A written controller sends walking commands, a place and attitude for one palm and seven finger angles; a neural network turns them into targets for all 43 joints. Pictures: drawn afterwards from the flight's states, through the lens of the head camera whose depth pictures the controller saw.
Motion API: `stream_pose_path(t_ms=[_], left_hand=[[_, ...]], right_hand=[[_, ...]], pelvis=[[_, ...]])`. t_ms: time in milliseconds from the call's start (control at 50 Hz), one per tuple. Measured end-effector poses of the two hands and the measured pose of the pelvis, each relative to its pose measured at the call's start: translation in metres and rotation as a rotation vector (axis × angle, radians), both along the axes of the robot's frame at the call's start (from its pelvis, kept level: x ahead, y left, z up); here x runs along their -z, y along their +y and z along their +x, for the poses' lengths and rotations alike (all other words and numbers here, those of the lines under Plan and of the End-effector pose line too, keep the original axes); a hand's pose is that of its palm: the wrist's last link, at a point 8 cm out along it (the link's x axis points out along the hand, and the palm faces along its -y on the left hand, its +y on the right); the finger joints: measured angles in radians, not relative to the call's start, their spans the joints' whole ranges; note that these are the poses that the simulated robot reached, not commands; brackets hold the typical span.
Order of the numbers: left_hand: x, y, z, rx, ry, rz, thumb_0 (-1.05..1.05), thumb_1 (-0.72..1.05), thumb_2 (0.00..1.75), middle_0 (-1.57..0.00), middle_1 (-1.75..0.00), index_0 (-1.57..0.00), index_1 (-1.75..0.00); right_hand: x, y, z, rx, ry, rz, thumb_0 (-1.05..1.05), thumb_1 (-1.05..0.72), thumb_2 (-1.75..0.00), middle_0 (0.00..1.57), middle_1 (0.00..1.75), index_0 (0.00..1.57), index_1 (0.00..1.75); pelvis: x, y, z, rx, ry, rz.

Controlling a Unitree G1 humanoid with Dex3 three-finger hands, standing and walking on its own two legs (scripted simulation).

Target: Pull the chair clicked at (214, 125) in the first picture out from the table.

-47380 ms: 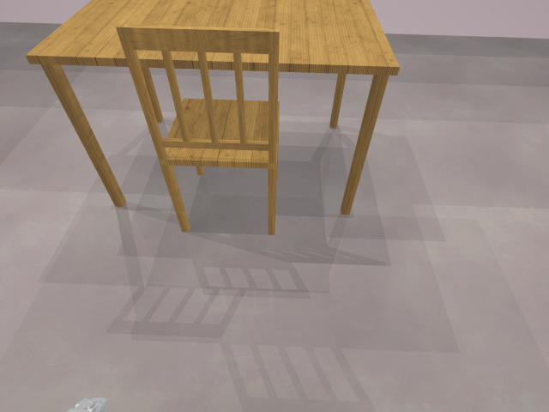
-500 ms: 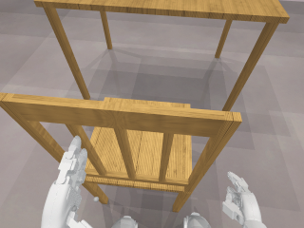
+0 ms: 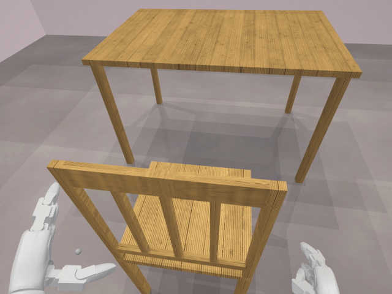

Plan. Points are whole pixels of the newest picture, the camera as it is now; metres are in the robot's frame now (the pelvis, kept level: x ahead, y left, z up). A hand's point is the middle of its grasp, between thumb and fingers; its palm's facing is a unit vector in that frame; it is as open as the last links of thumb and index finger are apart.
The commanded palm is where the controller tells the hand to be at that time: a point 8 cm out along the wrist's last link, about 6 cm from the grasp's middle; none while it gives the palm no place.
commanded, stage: draw the hand back to the body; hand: left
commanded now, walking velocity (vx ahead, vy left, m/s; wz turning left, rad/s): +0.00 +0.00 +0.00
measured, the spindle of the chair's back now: (173, 229) +0.29 +0.09 -0.06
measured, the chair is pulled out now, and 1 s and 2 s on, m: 0.59 0.59 0.59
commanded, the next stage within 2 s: step back with the hand held close in 0.78 s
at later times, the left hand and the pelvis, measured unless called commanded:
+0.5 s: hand (33, 186) +0.21 +0.26 +0.20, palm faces +0.50 -0.75 -0.44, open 8.3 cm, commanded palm +0.16 +0.30 +0.20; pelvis +0.01 +0.00 +0.02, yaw -2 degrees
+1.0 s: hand (34, 180) +0.22 +0.27 +0.20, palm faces +0.47 -0.76 -0.44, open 7.4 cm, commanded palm +0.17 +0.30 +0.20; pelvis +0.01 +0.00 +0.03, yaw -3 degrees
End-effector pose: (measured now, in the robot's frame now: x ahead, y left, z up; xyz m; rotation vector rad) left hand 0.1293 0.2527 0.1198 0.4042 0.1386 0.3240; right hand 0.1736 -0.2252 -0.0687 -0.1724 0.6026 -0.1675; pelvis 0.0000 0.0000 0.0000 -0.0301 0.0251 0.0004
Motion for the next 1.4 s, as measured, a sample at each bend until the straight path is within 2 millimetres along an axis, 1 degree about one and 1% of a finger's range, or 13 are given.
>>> stream_pose_path(t_ms=[200,460,500,560,620,680,820,940,1000,1060,1160,1260,1400], left_hand=[[-0.047,0.017,0.016,-0.046,-0.152,0.082,0.00,0.23,0.57,-0.11,-0.17,-0.11,-0.16],[-0.096,0.041,0.036,-0.102,-0.294,0.191,0.01,0.69,0.80,-0.18,-0.26,-0.18,-0.26],[-0.097,0.042,0.040,-0.105,-0.300,0.190,0.01,0.75,0.82,-0.19,-0.28,-0.18,-0.27],[-0.092,0.040,0.045,-0.095,-0.279,0.172,0.01,0.81,0.85,-0.19,-0.29,-0.19,-0.29],[-0.085,0.036,0.047,-0.076,-0.249,0.153,0.01,0.85,0.87,-0.20,-0.30,-0.20,-0.29],[-0.083,0.034,0.048,-0.062,-0.236,0.150,0.01,0.87,0.88,-0.20,-0.30,-0.20,-0.30],[-0.089,0.040,0.047,-0.076,-0.259,0.167,0.01,0.89,0.89,-0.21,-0.31,-0.21,-0.30],[-0.089,0.042,0.047,-0.085,-0.270,0.152,0.02,0.89,0.89,-0.21,-0.31,-0.21,-0.30],[-0.099,0.047,0.051,-0.067,-0.312,0.186,0.02,0.89,0.89,-0.21,-0.31,-0.21,-0.30],[-0.102,0.049,0.055,-0.034,-0.309,0.219,0.02,0.89,0.89,-0.21,-0.31,-0.21,-0.30],[-0.091,0.041,0.051,0.048,-0.227,0.241,0.01,0.89,0.89,-0.21,-0.31,-0.20,-0.30],[-0.084,0.039,0.033,0.083,-0.198,0.251,0.01,0.89,0.89,-0.21,-0.31,-0.21,-0.30],[-0.089,0.043,-0.002,0.034,-0.276,0.259,0.02,0.89,0.89,-0.21,-0.31,-0.21,-0.30]], right_hand=[[-0.014,0.003,0.013,-0.043,-0.027,0.017,0.01,-0.91,-0.90,0.20,0.30,0.21,0.30],[-0.008,-0.008,0.010,-0.031,0.049,0.010,0.01,-0.91,-0.90,0.20,0.30,0.21,0.30],[-0.007,-0.010,0.009,-0.022,0.062,0.013,0.01,-0.91,-0.90,0.20,0.30,0.21,0.30],[-0.005,-0.012,0.007,-0.008,0.078,0.015,0.01,-0.91,-0.90,0.20,0.30,0.21,0.30],[-0.005,-0.014,0.005,0.002,0.088,0.013,0.01,-0.91,-0.90,0.20,0.30,0.21,0.30],[-0.006,-0.013,0.005,0.006,0.090,0.009,0.01,-0.91,-0.90,0.20,0.30,0.20,0.30],[-0.008,-0.008,0.010,-0.003,0.081,0.014,0.01,-0.91,-0.90,0.20,0.30,0.20,0.30],[-0.011,-0.001,0.015,-0.022,0.070,0.019,0.01,-0.91,-0.90,0.20,0.30,0.20,0.30],[-0.012,0.000,0.014,-0.022,0.076,0.021,0.01,-0.91,-0.90,0.20,0.30,0.21,0.30],[-0.013,-0.003,0.008,0.002,0.089,0.025,0.01,-0.91,-0.90,0.20,0.30,0.21,0.30],[-0.014,-0.010,-0.012,0.065,0.119,0.026,0.01,-0.91,-0.90,0.20,0.30,0.21,0.30],[-0.011,-0.016,-0.040,0.108,0.157,0.010,0.01,-0.91,-0.90,0.20,0.30,0.21,0.30],[-0.006,-0.017,-0.078,0.102,0.177,-0.008,0.01,-0.91,-0.90,0.20,0.30,0.20,0.30]], pelvis=[[-0.015,-0.003,0.005,0.013,-0.055,0.008],[-0.023,-0.004,0.013,0.026,-0.070,0.013],[-0.024,-0.003,0.014,0.029,-0.068,0.013],[-0.025,-0.002,0.015,0.033,-0.065,0.014],[-0.025,-0.001,0.017,0.037,-0.062,0.014],[-0.026,0.000,0.018,0.038,-0.063,0.013],[-0.026,0.001,0.019,0.039,-0.068,0.012],[-0.026,0.003,0.018,0.039,-0.071,0.012],[-0.027,0.004,0.012,0.047,-0.066,0.012],[-0.028,0.007,0.005,0.059,-0.056,0.016],[-0.028,0.012,-0.007,0.073,-0.040,0.027],[-0.026,0.011,-0.023,0.070,-0.040,0.034],[-0.021,0.006,-0.048,0.057,-0.047,0.029]])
